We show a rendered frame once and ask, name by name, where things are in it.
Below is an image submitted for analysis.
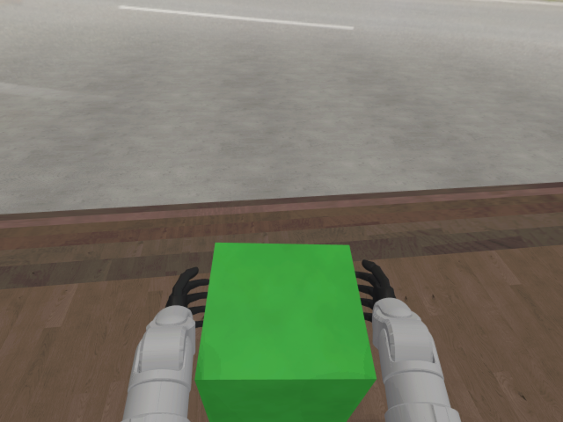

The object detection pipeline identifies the robot right hand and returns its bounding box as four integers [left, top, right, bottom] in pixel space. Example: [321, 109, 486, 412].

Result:
[355, 259, 397, 323]

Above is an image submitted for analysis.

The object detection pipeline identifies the carton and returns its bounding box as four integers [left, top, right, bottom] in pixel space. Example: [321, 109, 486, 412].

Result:
[194, 243, 377, 422]

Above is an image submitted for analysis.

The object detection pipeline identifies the right robot forearm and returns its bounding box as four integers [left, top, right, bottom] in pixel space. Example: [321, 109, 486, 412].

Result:
[372, 298, 461, 422]

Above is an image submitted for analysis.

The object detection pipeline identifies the left robot forearm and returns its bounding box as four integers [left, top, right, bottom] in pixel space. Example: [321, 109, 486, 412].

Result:
[121, 305, 195, 422]

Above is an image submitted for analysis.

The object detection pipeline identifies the robot left hand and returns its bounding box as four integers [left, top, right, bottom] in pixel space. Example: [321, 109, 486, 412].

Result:
[165, 267, 209, 328]

